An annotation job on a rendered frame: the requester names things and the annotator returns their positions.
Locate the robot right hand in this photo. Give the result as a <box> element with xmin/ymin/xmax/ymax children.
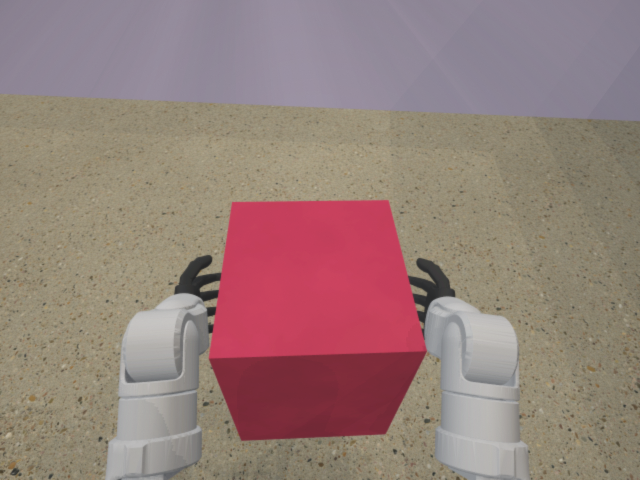
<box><xmin>408</xmin><ymin>258</ymin><xmax>455</xmax><ymax>340</ymax></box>

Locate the left robot forearm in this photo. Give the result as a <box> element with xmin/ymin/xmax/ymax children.
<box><xmin>105</xmin><ymin>293</ymin><xmax>209</xmax><ymax>480</ymax></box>

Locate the carton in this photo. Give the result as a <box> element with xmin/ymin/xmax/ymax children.
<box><xmin>209</xmin><ymin>200</ymin><xmax>427</xmax><ymax>441</ymax></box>

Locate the robot left hand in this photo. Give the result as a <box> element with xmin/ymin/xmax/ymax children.
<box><xmin>174</xmin><ymin>255</ymin><xmax>221</xmax><ymax>334</ymax></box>

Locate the right robot forearm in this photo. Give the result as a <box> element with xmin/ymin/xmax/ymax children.
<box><xmin>424</xmin><ymin>297</ymin><xmax>530</xmax><ymax>480</ymax></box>

